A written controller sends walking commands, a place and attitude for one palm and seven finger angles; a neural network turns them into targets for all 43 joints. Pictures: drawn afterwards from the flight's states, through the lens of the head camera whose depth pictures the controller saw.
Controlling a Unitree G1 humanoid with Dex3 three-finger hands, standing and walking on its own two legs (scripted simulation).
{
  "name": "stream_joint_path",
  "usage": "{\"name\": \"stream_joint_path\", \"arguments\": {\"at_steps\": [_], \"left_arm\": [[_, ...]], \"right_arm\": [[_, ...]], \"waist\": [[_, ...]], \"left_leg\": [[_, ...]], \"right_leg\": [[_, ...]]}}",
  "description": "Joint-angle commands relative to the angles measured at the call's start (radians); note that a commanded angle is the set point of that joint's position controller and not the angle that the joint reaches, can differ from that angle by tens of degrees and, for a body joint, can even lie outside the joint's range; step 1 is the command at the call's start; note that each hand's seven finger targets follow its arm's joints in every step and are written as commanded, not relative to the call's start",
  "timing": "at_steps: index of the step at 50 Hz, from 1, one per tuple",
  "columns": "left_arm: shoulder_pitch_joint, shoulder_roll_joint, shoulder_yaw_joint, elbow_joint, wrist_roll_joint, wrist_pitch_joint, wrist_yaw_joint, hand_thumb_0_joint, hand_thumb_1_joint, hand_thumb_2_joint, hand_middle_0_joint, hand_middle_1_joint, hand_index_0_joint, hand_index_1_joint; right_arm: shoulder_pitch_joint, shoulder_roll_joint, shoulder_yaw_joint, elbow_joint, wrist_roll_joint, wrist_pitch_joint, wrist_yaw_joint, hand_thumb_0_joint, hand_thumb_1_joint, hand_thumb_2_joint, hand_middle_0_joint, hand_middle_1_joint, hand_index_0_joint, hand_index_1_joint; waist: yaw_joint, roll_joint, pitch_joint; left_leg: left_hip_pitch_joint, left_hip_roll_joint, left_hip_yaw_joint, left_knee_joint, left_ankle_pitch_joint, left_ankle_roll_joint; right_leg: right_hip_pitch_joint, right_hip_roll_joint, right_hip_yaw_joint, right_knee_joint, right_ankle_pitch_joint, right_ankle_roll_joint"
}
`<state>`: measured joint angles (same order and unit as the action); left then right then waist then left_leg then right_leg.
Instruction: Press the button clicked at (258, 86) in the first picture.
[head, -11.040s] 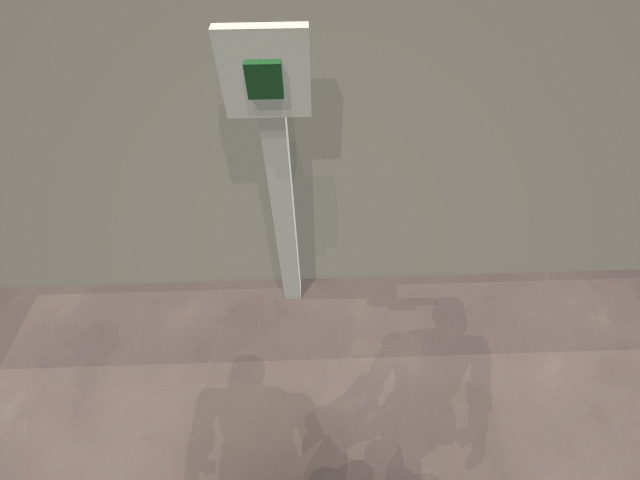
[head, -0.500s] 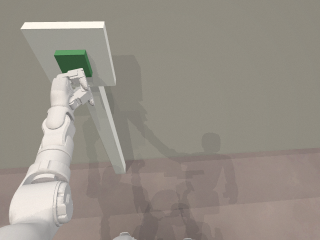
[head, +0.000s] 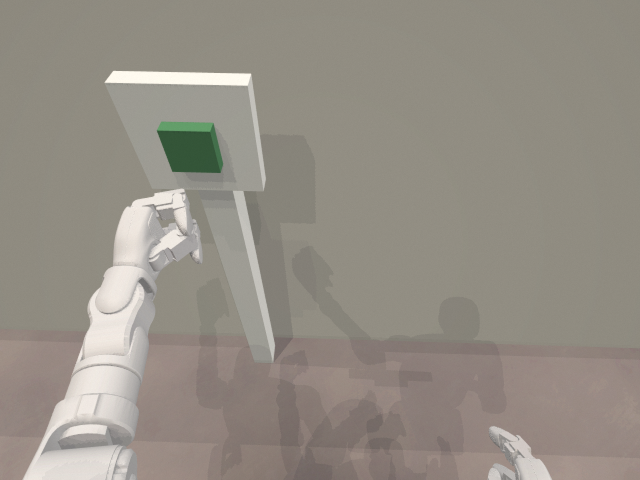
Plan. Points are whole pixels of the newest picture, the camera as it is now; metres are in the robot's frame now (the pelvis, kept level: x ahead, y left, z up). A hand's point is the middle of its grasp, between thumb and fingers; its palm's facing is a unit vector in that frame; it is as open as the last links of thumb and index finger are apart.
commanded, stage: draw the hand back to the body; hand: left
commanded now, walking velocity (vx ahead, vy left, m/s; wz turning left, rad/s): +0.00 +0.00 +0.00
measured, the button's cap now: (192, 146) +0.52 +0.20 +0.13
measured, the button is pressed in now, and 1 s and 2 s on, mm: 0 0 0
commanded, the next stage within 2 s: step back with the hand held close in 1.48 s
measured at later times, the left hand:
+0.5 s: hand (145, 277) +0.30 +0.20 +0.14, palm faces +0.02 -1.00 -0.01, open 3.1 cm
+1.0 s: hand (64, 321) +0.23 +0.23 +0.17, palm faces +0.32 -0.89 -0.32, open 3.1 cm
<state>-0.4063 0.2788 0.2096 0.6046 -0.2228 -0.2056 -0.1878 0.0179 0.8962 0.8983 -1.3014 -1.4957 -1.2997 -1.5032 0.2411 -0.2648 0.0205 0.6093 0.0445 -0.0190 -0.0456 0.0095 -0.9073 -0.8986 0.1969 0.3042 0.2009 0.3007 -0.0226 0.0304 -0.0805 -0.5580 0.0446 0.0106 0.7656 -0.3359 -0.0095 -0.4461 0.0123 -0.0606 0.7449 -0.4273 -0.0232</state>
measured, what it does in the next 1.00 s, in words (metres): stands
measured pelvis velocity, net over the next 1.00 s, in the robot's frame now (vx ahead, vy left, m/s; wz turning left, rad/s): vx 0.01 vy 0.01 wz -0.03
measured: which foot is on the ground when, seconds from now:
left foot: down 0.00-1.00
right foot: down 0.00-1.00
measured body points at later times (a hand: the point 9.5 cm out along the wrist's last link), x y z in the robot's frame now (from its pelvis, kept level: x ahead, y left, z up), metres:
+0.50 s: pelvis -0.01 +0.00 +0.01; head -0.02 -0.01 +0.46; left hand +0.29 +0.25 +0.14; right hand +0.16 -0.24 -0.07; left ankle +0.03 +0.13 -0.71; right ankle -0.03 -0.10 -0.71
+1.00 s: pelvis +0.01 +0.01 +0.03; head -0.01 -0.01 +0.48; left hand +0.20 +0.28 +0.19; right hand +0.19 -0.21 -0.05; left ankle +0.03 +0.13 -0.71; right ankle -0.03 -0.10 -0.71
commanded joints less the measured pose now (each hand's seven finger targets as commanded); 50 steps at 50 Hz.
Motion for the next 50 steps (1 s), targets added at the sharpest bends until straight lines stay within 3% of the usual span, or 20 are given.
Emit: {"name": "stream_joint_path", "arguments": {"at_steps": [1,3,6,8,11,13,16,18,21,23,25,26,27,28,31,33,37,38,42,50], "left_arm": [[-0.340,0.205,0.078,-0.218,-0.018,-0.082,-0.003,0.000,0.900,0.900,-1.300,-1.500,-1.300,-1.500],[-0.261,0.238,0.115,-0.244,-0.027,-0.080,-0.012,0.000,0.900,0.900,-1.300,-1.500,-1.300,-1.500],[-0.168,0.227,0.116,-0.323,-0.047,-0.057,-0.030,0.000,0.900,0.900,-1.300,-1.500,-1.300,-1.500],[-0.109,0.237,0.133,-0.334,-0.061,-0.031,-0.040,0.000,0.900,0.900,-1.300,-1.500,-1.300,-1.500],[-0.093,0.215,0.114,-0.482,-0.072,-0.015,-0.043,0.000,0.900,0.900,-1.300,-1.500,-1.300,-1.500],[-0.065,0.192,0.095,-0.505,-0.084,0.000,-0.046,0.000,0.900,0.900,-1.300,-1.500,-1.300,-1.500],[-0.047,0.175,0.076,-0.581,-0.081,0.024,-0.040,0.000,0.900,0.900,-1.300,-1.500,-1.300,-1.500],[-0.016,0.181,0.079,-0.589,-0.086,0.045,-0.037,0.000,0.900,0.900,-1.300,-1.500,-1.300,-1.500],[0.036,0.177,0.078,-0.668,-0.081,0.072,-0.036,0.000,0.900,0.900,-1.300,-1.500,-1.300,-1.500],[0.104,0.211,0.120,-0.657,-0.090,0.094,-0.033,0.000,0.900,0.900,-1.300,-1.500,-1.300,-1.500],[0.124,0.195,0.112,-0.719,-0.093,0.114,-0.039,0.000,0.900,0.900,-1.300,-1.500,-1.300,-1.500],[0.113,0.273,0.096,-0.837,0.034,0.073,0.082,0.000,0.900,0.900,-1.300,-1.500,-1.300,-1.500],[0.198,0.203,0.067,-0.802,0.050,0.073,0.141,0.000,0.900,0.900,-1.300,-1.500,-1.300,-1.500],[0.226,0.183,0.032,-0.826,0.072,0.071,0.175,0.000,0.900,0.900,-1.300,-1.500,-1.300,-1.500],[0.303,0.164,0.017,-0.894,0.116,0.069,0.241,0.000,0.900,0.900,-1.300,-1.500,-1.300,-1.500],[0.342,0.179,0.031,-0.919,0.131,0.065,0.263,0.000,0.900,0.900,-1.300,-1.500,-1.300,-1.500],[0.426,0.178,0.050,-0.991,0.145,0.067,0.286,0.000,0.900,0.900,-1.300,-1.500,-1.300,-1.500],[0.444,0.194,0.062,-1.005,0.148,0.065,0.288,0.000,0.900,0.900,-1.300,-1.500,-1.300,-1.500],[0.541,0.173,0.068,-1.080,0.155,0.067,0.296,0.000,0.900,0.900,-1.300,-1.500,-1.300,-1.500],[0.731,0.184,0.117,-1.185,0.157,0.067,0.301,0.000,0.900,0.900,-1.300,-1.500,-1.300,-1.500]], "right_arm": [[0.019,-0.124,-0.045,-0.117,-0.003,-0.039,-0.010,0.000,-0.900,-0.900,0.200,0.300,0.200,0.300],[0.008,-0.126,-0.044,-0.134,-0.003,-0.039,-0.007,0.000,-0.900,-0.900,0.200,0.300,0.200,0.300],[-0.021,-0.118,-0.041,-0.166,0.006,-0.042,-0.006,0.000,-0.900,-0.900,0.200,0.300,0.200,0.300],[-0.032,-0.119,-0.039,-0.173,0.010,-0.042,-0.009,0.000,-0.900,-0.900,0.200,0.300,0.200,0.300],[-0.057,-0.110,-0.037,-0.188,0.016,-0.057,-0.013,0.000,-0.900,-0.900,0.200,0.300,0.200,0.300],[-0.065,-0.112,-0.035,-0.185,0.018,-0.070,-0.019,0.000,-0.900,-0.900,0.200,0.300,0.200,0.300],[-0.086,-0.108,-0.032,-0.181,0.019,-0.092,-0.030,0.000,-0.900,-0.900,0.200,0.300,0.200,0.300],[-0.089,-0.114,-0.029,-0.174,0.019,-0.104,-0.036,0.000,-0.900,-0.900,0.200,0.300,0.200,0.300],[-0.117,-0.105,-0.023,-0.184,0.020,-0.124,-0.040,0.000,-0.900,-0.900,0.200,0.300,0.200,0.300],[-0.118,-0.110,-0.020,-0.179,0.018,-0.128,-0.044,0.000,-0.900,-0.900,0.200,0.300,0.200,0.300],[-0.138,-0.102,-0.016,-0.190,0.020,-0.135,-0.044,0.000,-0.900,-0.900,0.200,0.300,0.200,0.300],[-0.179,-0.087,-0.020,-0.179,0.001,-0.135,-0.055,0.000,-0.900,-0.900,0.200,0.300,0.200,0.300],[-0.172,-0.082,-0.015,-0.164,-0.009,-0.136,-0.060,0.000,-0.900,-0.900,0.200,0.300,0.200,0.300],[-0.175,-0.085,-0.016,-0.154,-0.012,-0.133,-0.059,0.000,-0.900,-0.900,0.200,0.300,0.200,0.300],[-0.174,-0.076,-0.010,-0.147,-0.023,-0.118,-0.060,0.000,-0.900,-0.900,0.200,0.300,0.200,0.300],[-0.181,-0.079,-0.012,-0.140,-0.031,-0.111,-0.060,0.000,-0.900,-0.900,0.200,0.300,0.200,0.300],[-0.199,-0.070,-0.009,-0.145,-0.040,-0.095,-0.058,0.000,-0.900,-0.900,0.200,0.300,0.200,0.300],[-0.204,-0.074,-0.013,-0.142,-0.045,-0.094,-0.057,0.000,-0.900,-0.900,0.200,0.300,0.200,0.300],[-0.209,-0.065,-0.013,-0.150,-0.049,-0.084,-0.050,0.000,-0.900,-0.900,0.200,0.300,0.200,0.300],[-0.203,-0.064,-0.022,-0.159,-0.057,-0.086,-0.037,0.000,-0.900,-0.900,0.200,0.300,0.200,0.300]], "waist": [[-0.007,-0.002,-0.314],[0.016,-0.007,-0.334],[0.035,-0.011,-0.311],[0.033,-0.050,-0.258],[0.035,0.015,-0.266],[0.020,-0.033,-0.214],[0.025,0.028,-0.203],[0.021,-0.018,-0.174],[0.039,0.026,-0.179],[0.046,-0.039,-0.151],[0.053,-0.008,-0.155],[0.062,-0.007,-0.071],[0.050,-0.005,-0.035],[0.050,-0.062,-0.023],[0.049,0.038,-0.044],[0.054,-0.005,-0.042],[0.063,0.030,-0.023],[0.064,-0.014,-0.019],[0.072,0.039,-0.025],[0.083,-0.005,0.019]], "left_leg": [[0.267,-0.046,-0.010,-0.056,0.282,0.046],[0.263,-0.047,-0.005,-0.065,0.299,0.048],[0.253,-0.046,0.006,-0.094,0.286,0.049],[0.235,-0.046,0.010,-0.104,0.264,0.053],[0.288,-0.043,0.008,-0.128,0.266,0.050],[0.285,-0.041,0.003,-0.137,0.235,0.053],[0.323,-0.040,-0.004,-0.162,0.197,0.048],[0.317,-0.039,-0.011,-0.171,0.173,0.050],[0.348,-0.039,-0.013,-0.197,0.170,0.045],[0.331,-0.037,-0.015,-0.204,0.166,0.047],[0.351,-0.039,-0.012,-0.215,0.179,0.046],[0.378,-0.038,0.011,-0.252,0.154,0.046],[0.390,-0.037,0.009,-0.270,0.134,0.045],[0.403,-0.032,0.008,-0.282,0.131,0.049],[0.481,-0.024,0.011,-0.332,0.162,0.044],[0.502,-0.021,0.011,-0.357,0.184,0.044],[0.537,-0.022,0.018,-0.393,0.224,0.041],[0.543,-0.022,0.021,-0.392,0.237,0.044],[0.567,-0.021,0.022,-0.404,0.285,0.038],[0.548,-0.017,0.021,-0.399,0.321,0.037]], "right_leg": [[0.044,0.014,0.043,-0.101,0.471,0.015],[0.093,0.013,0.047,-0.101,0.497,0.014],[0.127,0.011,0.047,-0.116,0.511,0.018],[0.130,0.010,0.050,-0.135,0.501,0.024],[0.127,0.014,0.043,-0.147,0.471,0.018],[0.111,0.018,0.039,-0.169,0.427,0.022],[0.086,0.017,0.035,-0.188,0.354,0.017],[0.088,0.018,0.033,-0.205,0.319,0.020],[0.102,0.013,0.028,-0.214,0.304,0.015],[0.119,0.015,0.028,-0.232,0.294,0.018],[0.132,0.011,0.030,-0.237,0.313,0.017],[0.097,-0.008,0.072,-0.338,0.266,0.012],[0.107,-0.012,0.063,-0.355,0.231,0.012],[0.118,-0.008,0.064,-0.386,0.213,0.015],[0.182,-0.009,0.053,-0.393,0.242,0.010],[0.217,-0.002,0.051,-0.420,0.259,0.010],[0.269,-0.006,0.048,-0.441,0.297,0.008],[0.275,-0.003,0.050,-0.460,0.306,0.010],[0.312,-0.004,0.045,-0.449,0.352,0.006],[0.323,-0.006,0.038,-0.446,0.388,0.011]]}}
